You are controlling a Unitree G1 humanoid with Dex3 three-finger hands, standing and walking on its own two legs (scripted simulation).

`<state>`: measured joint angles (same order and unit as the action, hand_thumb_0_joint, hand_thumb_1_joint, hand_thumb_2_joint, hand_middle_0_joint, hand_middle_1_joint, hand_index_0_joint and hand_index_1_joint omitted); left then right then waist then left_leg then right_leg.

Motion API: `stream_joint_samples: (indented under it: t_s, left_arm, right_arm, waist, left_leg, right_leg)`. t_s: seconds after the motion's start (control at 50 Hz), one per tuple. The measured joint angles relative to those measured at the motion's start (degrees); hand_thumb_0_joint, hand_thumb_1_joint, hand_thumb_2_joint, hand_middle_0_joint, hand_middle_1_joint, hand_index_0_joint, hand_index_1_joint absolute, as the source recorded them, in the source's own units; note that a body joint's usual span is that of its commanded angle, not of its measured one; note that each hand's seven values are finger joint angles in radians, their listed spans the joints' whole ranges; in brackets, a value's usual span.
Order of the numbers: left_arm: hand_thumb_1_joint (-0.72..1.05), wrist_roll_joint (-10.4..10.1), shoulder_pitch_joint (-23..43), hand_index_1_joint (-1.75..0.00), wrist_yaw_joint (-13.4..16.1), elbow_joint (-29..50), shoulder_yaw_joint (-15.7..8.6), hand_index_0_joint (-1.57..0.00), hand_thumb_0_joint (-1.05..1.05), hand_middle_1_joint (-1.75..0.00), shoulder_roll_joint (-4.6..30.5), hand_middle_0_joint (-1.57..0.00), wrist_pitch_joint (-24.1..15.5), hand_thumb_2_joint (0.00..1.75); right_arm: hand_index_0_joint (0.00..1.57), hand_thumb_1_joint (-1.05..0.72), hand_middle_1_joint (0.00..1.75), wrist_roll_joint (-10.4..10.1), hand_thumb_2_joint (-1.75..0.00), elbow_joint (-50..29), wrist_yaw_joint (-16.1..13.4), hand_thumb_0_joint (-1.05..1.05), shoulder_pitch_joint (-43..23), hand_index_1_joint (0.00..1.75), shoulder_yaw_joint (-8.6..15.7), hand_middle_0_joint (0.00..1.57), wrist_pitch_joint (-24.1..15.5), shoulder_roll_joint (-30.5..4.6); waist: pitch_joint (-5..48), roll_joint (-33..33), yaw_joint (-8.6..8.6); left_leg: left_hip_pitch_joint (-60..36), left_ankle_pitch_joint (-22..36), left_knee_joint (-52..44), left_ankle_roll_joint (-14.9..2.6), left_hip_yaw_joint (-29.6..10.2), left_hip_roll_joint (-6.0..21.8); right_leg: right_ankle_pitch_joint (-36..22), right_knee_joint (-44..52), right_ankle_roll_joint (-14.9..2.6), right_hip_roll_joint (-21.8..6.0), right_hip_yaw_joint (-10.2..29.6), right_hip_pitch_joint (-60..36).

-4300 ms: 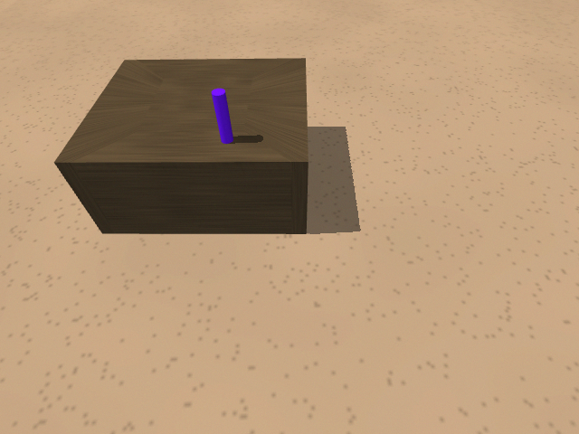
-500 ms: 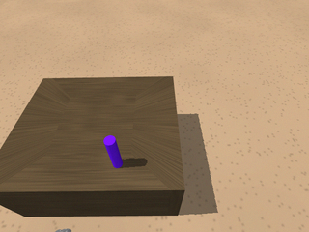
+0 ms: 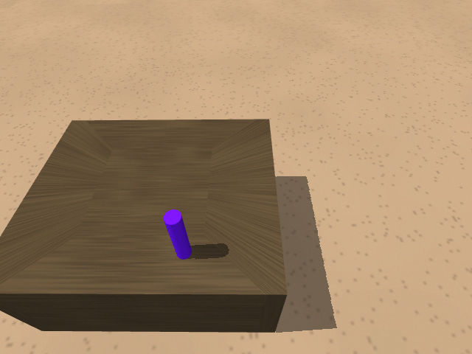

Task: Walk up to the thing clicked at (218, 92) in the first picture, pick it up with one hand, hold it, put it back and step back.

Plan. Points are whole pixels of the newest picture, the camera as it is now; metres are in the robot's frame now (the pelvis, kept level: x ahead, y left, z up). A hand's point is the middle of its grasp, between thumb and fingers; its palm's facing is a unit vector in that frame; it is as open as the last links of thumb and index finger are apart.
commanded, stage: walk up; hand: left
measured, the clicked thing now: (178, 236) +0.47 +0.20 -0.26
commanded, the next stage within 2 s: stand in 0.12 s
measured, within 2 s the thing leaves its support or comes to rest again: neither
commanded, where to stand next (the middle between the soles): +0.03 -0.01 m, yaw +1 degrees
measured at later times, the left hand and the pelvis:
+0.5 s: hand out of the picture +0.08 +0.25 -0.16, palm faces -0.02 -0.94 -0.33, open 7.4 cm; pelvis +0.00 +0.00 +0.00, yaw +0 degrees
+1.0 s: hand out of the picture +0.07 +0.25 -0.16, palm faces -0.02 -0.94 -0.33, open 7.4 cm; pelvis +0.00 +0.00 +0.00, yaw +1 degrees
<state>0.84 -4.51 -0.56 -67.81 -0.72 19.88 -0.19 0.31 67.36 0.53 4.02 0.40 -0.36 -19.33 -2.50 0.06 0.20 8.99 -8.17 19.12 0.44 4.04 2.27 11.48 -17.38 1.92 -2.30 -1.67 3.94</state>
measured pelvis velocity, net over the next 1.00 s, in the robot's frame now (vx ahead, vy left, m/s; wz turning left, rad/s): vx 0.00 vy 0.00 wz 0.01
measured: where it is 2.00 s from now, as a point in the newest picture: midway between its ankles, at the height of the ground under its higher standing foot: outside the picture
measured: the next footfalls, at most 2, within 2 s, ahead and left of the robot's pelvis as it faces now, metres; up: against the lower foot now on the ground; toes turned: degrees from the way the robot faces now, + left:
none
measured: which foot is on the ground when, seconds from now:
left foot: down 0.00-1.00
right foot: down 0.00-1.00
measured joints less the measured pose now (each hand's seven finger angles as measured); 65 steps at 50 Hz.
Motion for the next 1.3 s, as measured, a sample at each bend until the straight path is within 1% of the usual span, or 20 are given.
stream_joint_samples:
  t_s: [0.46,0.84,1.3]
  left_arm:
    - [0.9,0.06,-1.02,-0.3,0.14,2.48,0.33,-0.2,0.0,-0.3,0.2,-0.21,-0.28,0.9]
    - [0.9,0.15,-2.32,-0.3,-0.01,2.88,0.46,-0.2,0.0,-0.3,0.21,-0.21,-0.11,0.9]
    - [0.9,0.15,-2.39,-0.3,0.12,3.49,0.59,-0.2,0.0,-0.3,0.31,-0.21,-0.19,0.9]
  right_arm:
    - [0.2,-0.91,0.3,0.16,-0.9,-1.71,-0.04,0.01,0.07,0.3,-0.18,0.2,-0.09,-0.29]
    - [0.2,-0.91,0.3,0.18,-0.9,-1.52,0.03,0.01,1.47,0.3,-0.32,0.2,0.03,-0.37]
    - [0.2,-0.91,0.3,0.17,-0.9,-1.9,-0.05,0.01,1.18,0.3,-0.48,0.2,-0.06,-0.41]
  waist:
    - [-0.14,0.31,0.12]
    - [-0.21,0.12,0.11]
    - [-0.07,0.27,-0.06]
  left_leg:
    - [-0.65,0.43,-0.84,0.19,-0.18,0.03]
    - [-0.48,0.55,-0.83,0.32,-0.56,0.06]
    - [-0.58,-0.07,-0.62,0.44,-0.71,0.06]
  right_leg:
    - [-0.3,0.76,-0.11,0.08,-0.19,-0.68]
    - [-0.16,0.52,-0.28,0.14,-0.55,-0.56]
    - [0.35,0.64,-0.33,0.14,-0.7,-0.86]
